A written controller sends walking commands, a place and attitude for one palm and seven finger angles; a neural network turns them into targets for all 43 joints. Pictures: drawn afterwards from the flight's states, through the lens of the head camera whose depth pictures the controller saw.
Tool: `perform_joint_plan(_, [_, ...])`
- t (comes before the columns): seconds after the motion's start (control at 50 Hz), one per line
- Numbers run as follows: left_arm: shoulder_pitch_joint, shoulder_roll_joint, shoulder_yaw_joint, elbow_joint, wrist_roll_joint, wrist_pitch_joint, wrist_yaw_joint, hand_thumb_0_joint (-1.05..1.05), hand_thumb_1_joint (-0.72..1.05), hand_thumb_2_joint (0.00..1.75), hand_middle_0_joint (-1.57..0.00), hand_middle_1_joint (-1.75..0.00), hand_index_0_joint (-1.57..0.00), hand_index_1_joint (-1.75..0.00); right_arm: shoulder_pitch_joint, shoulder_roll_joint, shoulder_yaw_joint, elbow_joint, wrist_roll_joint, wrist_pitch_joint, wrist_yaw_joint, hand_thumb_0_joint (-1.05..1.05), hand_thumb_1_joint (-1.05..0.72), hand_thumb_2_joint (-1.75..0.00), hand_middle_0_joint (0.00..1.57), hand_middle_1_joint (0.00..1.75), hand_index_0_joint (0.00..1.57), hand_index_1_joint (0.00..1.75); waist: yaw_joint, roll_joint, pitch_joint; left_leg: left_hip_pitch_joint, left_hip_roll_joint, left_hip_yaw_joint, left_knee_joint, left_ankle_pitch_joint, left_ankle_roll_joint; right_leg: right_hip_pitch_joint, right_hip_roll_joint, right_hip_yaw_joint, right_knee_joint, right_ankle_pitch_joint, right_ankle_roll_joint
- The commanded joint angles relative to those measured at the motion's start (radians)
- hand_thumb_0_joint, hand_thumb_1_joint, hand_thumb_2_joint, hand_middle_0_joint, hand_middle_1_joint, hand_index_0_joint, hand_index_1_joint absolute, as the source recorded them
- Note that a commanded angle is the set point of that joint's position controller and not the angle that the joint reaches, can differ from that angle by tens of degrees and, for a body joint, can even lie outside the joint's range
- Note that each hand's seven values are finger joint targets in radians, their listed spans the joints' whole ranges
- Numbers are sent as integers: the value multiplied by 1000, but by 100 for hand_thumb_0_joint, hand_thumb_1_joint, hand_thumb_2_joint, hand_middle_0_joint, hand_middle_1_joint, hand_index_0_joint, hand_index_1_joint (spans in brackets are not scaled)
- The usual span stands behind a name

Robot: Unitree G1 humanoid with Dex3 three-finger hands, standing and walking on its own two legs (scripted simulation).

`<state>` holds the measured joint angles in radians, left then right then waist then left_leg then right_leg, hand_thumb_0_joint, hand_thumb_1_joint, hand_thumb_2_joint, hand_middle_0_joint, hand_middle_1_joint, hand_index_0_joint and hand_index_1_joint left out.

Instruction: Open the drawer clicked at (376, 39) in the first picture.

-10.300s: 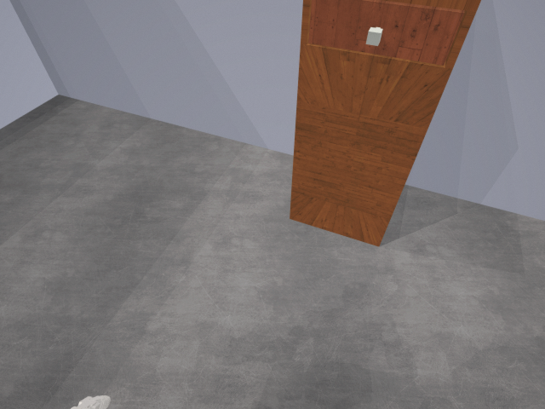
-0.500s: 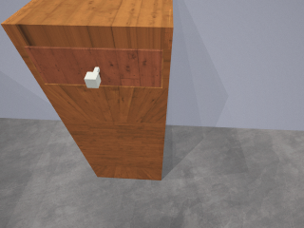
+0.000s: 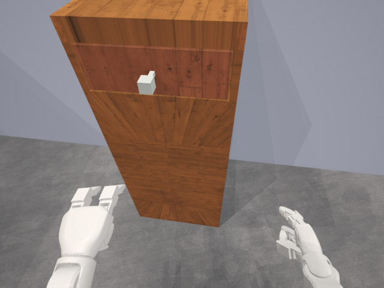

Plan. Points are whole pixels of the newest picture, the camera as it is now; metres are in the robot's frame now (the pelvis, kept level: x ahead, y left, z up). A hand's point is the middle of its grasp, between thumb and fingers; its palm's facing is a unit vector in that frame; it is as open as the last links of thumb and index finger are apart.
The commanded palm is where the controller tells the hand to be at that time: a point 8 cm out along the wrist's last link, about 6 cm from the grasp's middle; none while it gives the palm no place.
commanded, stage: raise the hand with hooked fingers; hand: left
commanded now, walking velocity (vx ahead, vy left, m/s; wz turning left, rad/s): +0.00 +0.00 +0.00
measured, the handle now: (148, 80) +0.52 +0.20 +0.16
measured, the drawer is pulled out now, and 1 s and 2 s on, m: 0.00 0.00 0.00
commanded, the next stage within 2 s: move the hooked fingers above the handle in 1.38 s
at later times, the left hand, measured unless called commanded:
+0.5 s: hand (85, 164) +0.27 +0.25 +0.14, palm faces +0.14 -0.09 -0.99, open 12.3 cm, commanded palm +0.24 +0.25 +0.20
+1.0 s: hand (59, 99) +0.32 +0.28 +0.25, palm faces +0.17 -0.02 -0.99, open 13.8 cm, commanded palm +0.27 +0.27 +0.30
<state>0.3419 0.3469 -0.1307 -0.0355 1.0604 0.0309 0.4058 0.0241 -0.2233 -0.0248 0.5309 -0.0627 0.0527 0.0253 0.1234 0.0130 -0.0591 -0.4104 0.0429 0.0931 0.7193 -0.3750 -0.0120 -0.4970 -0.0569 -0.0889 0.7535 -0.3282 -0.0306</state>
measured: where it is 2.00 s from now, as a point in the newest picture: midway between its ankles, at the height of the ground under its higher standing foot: outside the picture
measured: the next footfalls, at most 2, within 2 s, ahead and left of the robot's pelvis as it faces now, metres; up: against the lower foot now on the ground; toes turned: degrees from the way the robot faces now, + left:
none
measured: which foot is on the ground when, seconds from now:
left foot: down 0.00-1.00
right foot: down 0.00-1.00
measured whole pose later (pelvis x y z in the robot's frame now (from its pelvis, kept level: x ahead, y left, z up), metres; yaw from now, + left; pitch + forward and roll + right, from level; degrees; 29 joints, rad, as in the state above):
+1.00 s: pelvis +0.00 +0.02 +0.03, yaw +2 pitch -2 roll +1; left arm -0.32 0.64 0.02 -0.08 0.78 0.10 -0.22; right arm 0.07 -0.28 0.04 0.63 0.03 0.11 0.01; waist 0.09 0.11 0.02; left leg -0.12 0.00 0.07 0.36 -0.20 0.02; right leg -0.19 -0.07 -0.12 0.39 -0.16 0.01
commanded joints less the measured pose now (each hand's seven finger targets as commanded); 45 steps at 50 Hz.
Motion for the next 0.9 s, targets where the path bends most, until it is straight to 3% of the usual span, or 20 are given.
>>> perform_joint_plan(0.0, [-285,105,64,-256,-39,18,-32,0,22,61,-25,-74,-25,-74,-77,-81,-8,-113,8,-38,-26,0,-90,-90,20,30,20,30,-66,40,-138,143,-61,-54,-156,172,36,132,47,93,-223,70,-12])
perform_joint_plan(0.08, [-207,122,75,-234,-62,64,-151,0,13,57,-25,-80,-25,-80,-99,-85,11,-113,23,-16,-25,0,-90,-90,20,30,20,30,-27,-16,-75,120,-49,-51,-250,219,32,266,46,79,-262,148,-10])
perform_joint_plan(0.18, [-228,231,184,-295,-71,49,-215,0,1,52,-26,-87,-26,-87,-100,-92,21,-107,29,-4,-23,0,-90,-90,20,30,20,30,3,-35,-87,143,-42,-46,-322,257,33,391,44,88,-307,187,-5])
perform_joint_plan(0.32, [-380,263,212,-367,-124,-3,-225,0,-15,45,-27,-98,-27,-98,-86,-103,2,-73,49,-20,-32,0,-90,-90,20,30,20,30,-15,41,-119,235,-50,-60,-360,334,34,421,41,74,-343,250,-6])
perform_joint_plan(0.36, [-412,269,206,-364,-140,-5,-241,0,-20,43,-28,-100,-28,-100,-82,-110,-5,-68,55,-23,-33,0,-90,-90,20,30,20,30,-20,23,-123,255,-50,-59,-371,346,36,425,39,68,-358,263,-2])
perform_joint_plan(0.42, [-481,299,210,-367,-152,4,-270,0,-27,40,-28,-105,-28,-105,-86,-120,-5,-55,62,-20,-34,0,-90,-90,20,30,20,30,-23,44,-132,272,-52,-65,-386,369,32,447,38,62,-365,280,-2])
perform_joint_plan(0.5, [-553,338,227,-330,-169,32,-325,0,-36,36,-29,-111,-29,-111,-100,-126,2,-50,71,-10,-33,0,-90,-90,20,30,20,30,-20,14,-138,276,-56,-65,-402,395,32,487,35,58,-373,310,1])
perform_joint_plan(0.54, [-594,366,240,-301,-183,44,-354,0,-41,34,-29,-114,-29,-114,-110,-134,2,-52,76,1,-35,0,-90,-90,20,30,20,30,-20,20,-101,266,-56,-62,-417,380,31,483,38,57,-386,303,3])
perform_joint_plan(0.58, [-624,402,279,-291,-201,56,-380,0,-45,32,-30,-117,-30,-117,-130,-140,9,-58,84,6,-33,0,-90,-90,20,30,20,30,-20,44,-107,269,-53,-72,-417,395,29,495,47,62,-386,311,-1])
perform_joint_plan(0.62, [-692,415,267,-295,-206,59,-412,0,-50,30,-30,-120,-30,-120,-113,-138,8,-51,81,9,-30,0,-90,-90,20,30,20,30,-22,34,-136,280,-58,-65,-415,424,28,513,40,55,-383,341,2])
perform_joint_plan(0.66, [-734,436,277,-287,-217,63,-442,0,-50,30,-30,-120,-30,-120,-116,-143,10,-58,82,13,-30,0,-90,-90,20,30,20,30,-24,19,-135,276,-60,-62,-416,420,29,513,40,56,-386,345,6])
perform_joint_plan(0.68, [-732,436,290,-285,-234,69,-454,0,-50,30,-30,-120,-30,-120,-134,-144,16,-69,88,14,-28,0,-90,-90,20,30,20,30,-27,58,-130,282,-56,-71,-412,417,30,505,47,60,-388,336,2])
perform_joint_plan(0.7, [-782,455,288,-289,-227,66,-472,0,-50,30,-30,-120,-30,-120,-114,-141,18,-60,81,11,-24,0,-90,-90,20,30,20,30,-22,27,-166,278,-63,-70,-412,433,27,533,37,53,-380,349,4])
perform_joint_plan(0.74, [-811,472,293,-267,-236,68,-498,0,-50,30,-30,-120,-30,-120,-113,-149,15,-63,84,15,-26,0,-90,-90,20,30,20,30,-28,18,-145,274,-61,-62,-410,422,29,513,39,56,-387,351,7])
perform_joint_plan(0.78, [-850,468,293,-251,-257,74,-522,0,-50,30,-30,-120,-30,-120,-132,-151,24,-70,94,17,-25,0,-90,-90,20,30,20,30,-40,56,-122,272,-56,-72,-410,395,29,486,46,57,-396,315,3])
perform_joint_plan(0.8, [-903,492,294,-255,-246,69,-535,0,-50,30,-30,-120,-30,-120,-111,-150,25,-60,87,15,-23,0,-90,-90,20,30,20,30,-34,34,-158,269,-62,-73,-412,408,26,507,37,48,-386,316,4])
perform_joint_plan(0.84, [-943,525,311,-246,-253,64,-553,0,-50,30,-30,-120,-30,-120,-109,-157,21,-65,89,14,-25,0,-90,-90,20,30,20,30,-33,25,-161,271,-61,-70,-409,397,29,496,37,52,-388,312,7])
perform_joint_plan(0.88, [-984,536,327,-241,-274,63,-570,0,-50,30,-30,-120,-30,-120,-123,-160,26,-74,98,9,-25,0,-90,-90,20,30,20,30,-41,62,-165,274,-59,-80,-403,390,30,488,42,55,-391,302,4])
